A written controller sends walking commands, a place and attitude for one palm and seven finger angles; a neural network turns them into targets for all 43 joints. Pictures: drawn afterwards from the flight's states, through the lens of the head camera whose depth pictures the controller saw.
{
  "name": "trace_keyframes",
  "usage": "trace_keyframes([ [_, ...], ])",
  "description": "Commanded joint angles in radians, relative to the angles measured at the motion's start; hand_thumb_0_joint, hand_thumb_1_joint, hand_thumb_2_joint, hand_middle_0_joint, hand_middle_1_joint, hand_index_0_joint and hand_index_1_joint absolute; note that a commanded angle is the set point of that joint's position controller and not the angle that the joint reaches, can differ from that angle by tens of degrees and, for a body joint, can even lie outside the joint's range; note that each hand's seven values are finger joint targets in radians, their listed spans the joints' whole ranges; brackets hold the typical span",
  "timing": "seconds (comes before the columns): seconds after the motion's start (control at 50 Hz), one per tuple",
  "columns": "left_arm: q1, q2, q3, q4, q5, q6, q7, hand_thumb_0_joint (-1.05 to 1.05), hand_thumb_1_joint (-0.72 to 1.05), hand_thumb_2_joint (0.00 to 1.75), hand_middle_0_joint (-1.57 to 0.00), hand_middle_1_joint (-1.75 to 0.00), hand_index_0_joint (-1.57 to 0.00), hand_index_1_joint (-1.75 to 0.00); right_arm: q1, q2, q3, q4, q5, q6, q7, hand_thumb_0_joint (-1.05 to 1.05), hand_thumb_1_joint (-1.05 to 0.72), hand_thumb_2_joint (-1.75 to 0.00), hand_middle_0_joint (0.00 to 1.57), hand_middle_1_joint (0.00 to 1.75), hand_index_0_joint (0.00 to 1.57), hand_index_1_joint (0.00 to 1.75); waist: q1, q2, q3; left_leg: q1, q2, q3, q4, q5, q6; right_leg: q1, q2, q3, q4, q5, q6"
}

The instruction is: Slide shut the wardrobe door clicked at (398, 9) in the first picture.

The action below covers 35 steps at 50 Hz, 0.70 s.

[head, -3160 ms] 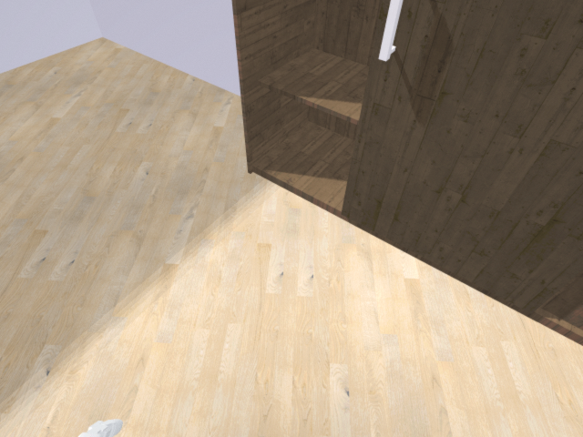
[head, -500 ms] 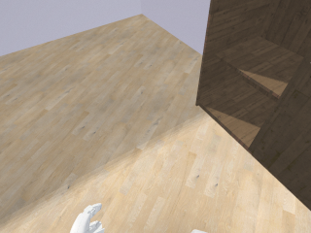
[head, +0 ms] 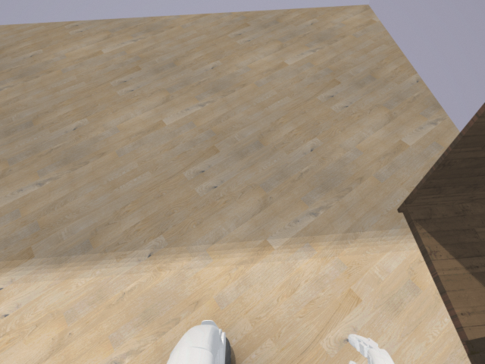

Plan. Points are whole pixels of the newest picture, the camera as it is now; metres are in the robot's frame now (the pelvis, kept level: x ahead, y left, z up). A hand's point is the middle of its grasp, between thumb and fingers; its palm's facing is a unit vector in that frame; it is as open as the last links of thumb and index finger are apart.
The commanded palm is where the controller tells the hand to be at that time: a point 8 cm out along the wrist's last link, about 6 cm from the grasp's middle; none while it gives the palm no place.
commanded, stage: walk to a spot facing it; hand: right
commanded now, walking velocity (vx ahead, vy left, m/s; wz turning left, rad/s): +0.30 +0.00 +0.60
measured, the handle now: out of the picture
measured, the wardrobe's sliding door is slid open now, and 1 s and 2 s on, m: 0.54 0.54 0.54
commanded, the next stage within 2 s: turn to face it in 0.62 s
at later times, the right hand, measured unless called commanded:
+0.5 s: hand (371, 309) +0.27 -0.22 -0.18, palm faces -0.13 +0.96 -0.24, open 7.4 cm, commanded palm none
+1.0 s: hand (307, 197) +0.51 -0.08 -0.15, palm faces -0.46 +0.86 -0.22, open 7.4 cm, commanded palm none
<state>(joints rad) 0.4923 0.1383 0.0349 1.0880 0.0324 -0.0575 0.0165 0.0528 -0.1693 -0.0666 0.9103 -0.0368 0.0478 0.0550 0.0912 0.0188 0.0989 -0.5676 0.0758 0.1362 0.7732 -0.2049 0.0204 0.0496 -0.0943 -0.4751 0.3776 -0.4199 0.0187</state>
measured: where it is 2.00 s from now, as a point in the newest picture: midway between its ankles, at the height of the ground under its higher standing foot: (252, 331)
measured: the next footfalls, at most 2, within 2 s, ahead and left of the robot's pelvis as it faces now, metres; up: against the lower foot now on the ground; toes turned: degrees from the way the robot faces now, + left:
left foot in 0.08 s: +0.16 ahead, +0.11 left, +0.00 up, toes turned +11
right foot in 0.50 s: +0.38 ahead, -0.10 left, +0.00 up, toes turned +9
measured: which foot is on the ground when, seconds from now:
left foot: up 0.00-0.06, down 0.08-0.52, up 0.54-0.90, down 0.92-1.00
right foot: down 0.00-0.08, up 0.10-0.48, down 0.50-0.94, up 0.96-1.00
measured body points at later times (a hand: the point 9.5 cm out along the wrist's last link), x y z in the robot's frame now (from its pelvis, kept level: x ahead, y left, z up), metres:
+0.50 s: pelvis +0.23 -0.01 -0.01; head +0.26 -0.01 +0.44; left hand +0.34 +0.26 -0.12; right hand +0.28 -0.27 -0.16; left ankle +0.12 +0.10 -0.73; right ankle +0.34 -0.11 -0.73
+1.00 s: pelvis +0.32 +0.02 +0.00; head +0.34 +0.05 +0.45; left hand +0.17 +0.21 -0.16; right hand +0.53 -0.12 -0.13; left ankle +0.27 +0.14 -0.73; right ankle +0.33 -0.10 -0.71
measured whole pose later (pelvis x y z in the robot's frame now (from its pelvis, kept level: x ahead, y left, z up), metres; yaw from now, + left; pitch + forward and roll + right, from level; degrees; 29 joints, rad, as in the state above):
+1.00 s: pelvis +0.32 +0.02 +0.00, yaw +24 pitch +1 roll +0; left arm 0.36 0.20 0.06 1.08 0.01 0.03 0.01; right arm 0.10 -0.15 -0.02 0.94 -0.03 -0.02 -0.01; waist 0.08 -0.04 0.05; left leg -0.29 0.08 0.13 0.57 -0.30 -0.01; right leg -0.29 -0.10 -0.16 0.75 -0.51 0.03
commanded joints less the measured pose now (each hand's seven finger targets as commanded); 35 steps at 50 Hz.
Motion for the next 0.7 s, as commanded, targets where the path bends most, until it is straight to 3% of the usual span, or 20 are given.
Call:
trace_keyframes([
  [0.0,0.003,0.217,0.044,-0.076,-0.005,-0.016,0.008,0.00,0.90,0.90,-0.20,-0.30,-0.20,-0.30,0.073,-0.079,-0.021,-0.058,0.004,-0.058,-0.010,0.00,-0.90,-0.90,0.20,0.30,0.20,0.30,-0.106,-0.177,-0.112,0.120,-0.105,0.078,-0.138,-0.098,0.067,0.106,-0.282,0.092,0.204,1.136,-0.085],
  [0.02,-0.017,0.227,0.046,-0.092,-0.011,-0.013,0.002,0.00,0.90,0.90,-0.20,-0.30,-0.20,-0.30,0.197,-0.116,-0.031,-0.022,0.001,-0.069,-0.016,0.00,-0.90,-0.90,0.20,0.30,0.20,0.30,-0.165,-0.152,-0.189,0.327,-0.132,0.089,-0.220,-0.037,0.080,0.020,-0.259,0.075,0.395,1.106,-0.053],
  [0.04,-0.022,0.206,0.041,-0.118,-0.025,-0.010,-0.013,0.00,0.90,0.90,-0.20,-0.30,-0.20,-0.30,0.328,-0.198,-0.054,0.015,-0.001,-0.081,-0.023,0.00,-0.90,-0.90,0.20,0.30,0.20,0.30,-0.228,-0.040,-0.298,0.681,-0.019,-0.052,-0.245,0.082,0.134,-0.257,-0.228,0.081,0.654,0.816,-0.012],
  [0.06,-0.039,0.136,0.028,-0.166,-0.037,-0.014,-0.012,0.00,0.90,0.90,-0.20,-0.30,-0.20,-0.30,0.430,-0.304,-0.079,0.031,0.011,-0.091,-0.041,0.00,-0.90,-0.90,0.20,0.30,0.20,0.30,-0.246,0.166,-0.423,0.968,0.287,-0.610,-0.279,0.352,0.273,-0.642,-0.032,0.166,0.969,-0.127,0.058],
  [0.08,-0.144,0.146,0.030,-0.194,-0.036,-0.012,-0.003,0.00,0.90,0.90,-0.20,-0.30,-0.20,-0.30,0.435,-0.346,-0.087,0.038,0.035,-0.080,-0.056,0.00,-0.90,-0.90,0.20,0.30,0.20,0.30,-0.248,0.115,-0.409,0.952,0.341,-0.707,-0.367,0.456,0.331,-0.747,-0.012,0.338,1.107,-0.197,0.046],
  [0.12,-0.213,0.135,0.039,-0.215,-0.027,-0.006,-0.005,0.00,0.90,0.90,-0.20,-0.30,-0.20,-0.30,0.300,-0.262,-0.069,0.003,0.037,-0.078,-0.063,0.00,-0.90,-0.90,0.20,0.30,0.20,0.30,-0.181,-0.032,-0.213,0.697,0.285,-0.545,-0.412,0.328,0.271,-0.763,-0.088,0.433,1.083,0.006,0.038],
  [0.14,-0.230,0.133,0.038,-0.207,-0.019,0.004,-0.007,0.00,0.90,0.90,-0.20,-0.30,-0.20,-0.30,0.249,-0.230,-0.051,-0.007,0.034,-0.087,-0.064,0.00,-0.90,-0.90,0.20,0.30,0.20,0.30,-0.141,-0.052,-0.138,0.534,0.238,-0.462,-0.437,0.317,0.229,-0.717,-0.110,0.451,1.007,0.049,0.043],
  [0.18,-0.185,0.110,0.037,-0.181,-0.008,0.024,-0.005,0.00,0.90,0.90,-0.20,-0.30,-0.20,-0.30,0.194,-0.188,-0.037,-0.005,0.022,-0.109,-0.064,0.00,-0.90,-0.90,0.20,0.30,0.20,0.30,-0.080,-0.019,-0.066,0.319,0.179,-0.359,-0.480,0.347,0.188,-0.610,-0.103,0.442,0.899,0.078,0.050],
  [0.22,-0.140,0.098,0.039,-0.176,-0.008,0.034,-0.007,0.00,0.90,0.90,-0.20,-0.30,-0.20,-0.30,0.172,-0.184,-0.038,-0.004,0.011,-0.118,-0.064,0.00,-0.90,-0.90,0.20,0.30,0.20,0.30,-0.038,0.048,-0.072,0.273,0.134,-0.299,-0.479,0.346,0.180,-0.576,-0.086,0.435,0.793,0.089,0.061],
  [0.3,-0.269,0.101,0.034,-0.228,-0.008,0.030,-0.020,0.00,0.90,0.90,-0.20,-0.30,-0.20,-0.30,0.215,-0.187,-0.040,-0.001,0.014,-0.117,-0.053,0.00,-0.90,-0.90,0.20,0.30,0.20,0.30,-0.075,0.111,-0.077,0.283,0.079,-0.298,-0.467,0.278,0.168,-0.577,-0.052,0.416,0.568,0.178,0.071],
  [0.4,-0.394,0.122,0.028,-0.281,-0.014,0.005,-0.020,0.00,0.90,0.90,-0.20,-0.30,-0.20,-0.30,0.259,-0.226,-0.052,-0.009,0.015,-0.100,-0.053,0.00,-0.90,-0.90,0.20,0.30,0.20,0.30,-0.127,0.133,-0.119,0.403,0.086,-0.377,-0.365,0.378,0.149,-0.482,0.026,0.385,0.294,0.154,0.053],
  [0.42,-0.384,0.133,0.030,-0.279,-0.016,0.002,-0.016,0.00,0.90,0.90,-0.20,-0.30,-0.20,-0.30,0.257,-0.227,-0.053,-0.008,0.015,-0.096,-0.054,0.00,-0.90,-0.90,0.20,0.30,0.20,0.30,-0.119,0.134,-0.129,0.397,0.086,-0.387,-0.328,0.393,0.138,-0.422,0.034,0.383,0.232,0.168,0.051],
  [0.44,-0.329,0.157,0.033,-0.260,-0.015,-0.002,-0.007,0.00,0.90,0.90,-0.20,-0.30,-0.20,-0.30,0.237,-0.225,-0.053,-0.016,0.020,-0.091,-0.056,0.00,-0.90,-0.90,0.20,0.30,0.20,0.30,-0.083,0.106,-0.144,0.355,0.062,-0.369,-0.254,0.404,0.112,-0.298,0.039,0.381,0.131,0.238,0.048],
  [0.46,-0.230,0.211,0.044,-0.231,-0.009,-0.007,0.003,0.00,0.90,0.90,-0.20,-0.30,-0.20,-0.30,0.235,-0.201,-0.048,-0.027,0.029,-0.089,-0.056,0.00,-0.90,-0.90,0.20,0.30,0.20,0.30,-0.039,0.031,-0.209,0.242,0.009,-0.331,-0.104,0.351,0.067,-0.066,-0.018,0.423,0.051,0.341,0.026],
  [0.48,-0.116,0.336,0.071,-0.211,0.005,-0.013,0.009,0.00,0.90,0.90,-0.20,-0.30,-0.20,-0.30,0.269,-0.142,-0.038,-0.038,0.043,-0.086,-0.048,0.00,-0.90,-0.90,0.20,0.30,0.20,0.30,0.000,-0.255,-0.328,0.019,-0.133,-0.190,0.186,-0.116,-0.007,0.186,-0.326,0.734,0.055,0.585,-0.077],
  [0.5,-0.073,0.365,0.065,-0.204,-0.004,0.002,0.006,0.00,0.90,0.90,-0.20,-0.30,-0.20,-0.30,0.284,-0.134,-0.030,-0.041,0.036,-0.090,-0.049,0.00,-0.90,-0.90,0.20,0.30,0.20,0.30,0.001,-0.314,-0.350,-0.045,-0.121,-0.163,0.440,-0.457,-0.029,0.162,-0.479,0.833,0.033,0.747,-0.170],
  [0.52,-0.137,0.311,0.053,-0.221,-0.008,0.012,0.004,0.00,0.90,0.90,-0.20,-0.30,-0.20,-0.30,0.273,-0.164,-0.036,-0.035,0.030,-0.078,-0.053,0.00,-0.90,-0.90,0.20,0.30,0.20,0.30,-0.021,-0.215,-0.266,-0.049,-0.057,-0.190,0.515,-0.417,-0.037,0.034,-0.459,0.751,0.010,0.676,-0.184],
  [0.58,-0.293,0.212,0.024,-0.249,-0.007,0.007,0.009,0.00,0.90,0.90,-0.20,-0.30,-0.20,-0.30,0.234,-0.148,-0.044,-0.032,0.014,-0.048,-0.032,0.00,-0.90,-0.90,0.20,0.30,0.20,0.30,-0.086,-0.188,-0.091,-0.032,-0.006,-0.150,0.540,-0.255,-0.067,-0.199,-0.322,0.525,-0.042,0.631,-0.117],
  [0.62,-0.314,0.197,0.023,-0.240,-0.010,0.008,0.011,0.00,0.90,0.90,-0.20,-0.30,-0.20,-0.30,0.260,-0.121,-0.041,-0.026,0.015,-0.026,-0.024,0.00,-0.90,-0.90,0.20,0.30,0.20,0.30,-0.113,-0.203,-0.092,0.009,0.000,-0.118,0.512,-0.182,-0.075,-0.247,-0.273,0.408,-0.047,0.622,-0.099],
  [0.68,-0.306,0.202,0.035,-0.231,-0.012,0.014,0.012,0.00,0.90,0.90,-0.20,-0.30,-0.20,-0.30,0.234,-0.097,-0.040,-0.046,0.017,-0.002,-0.019,0.00,-0.90,-0.90,0.20,0.30,0.20,0.30,-0.111,-0.217,-0.095,0.022,0.015,-0.087,0.392,-0.143,-0.085,-0.245,-0.267,0.327,-0.065,0.543,-0.109],
])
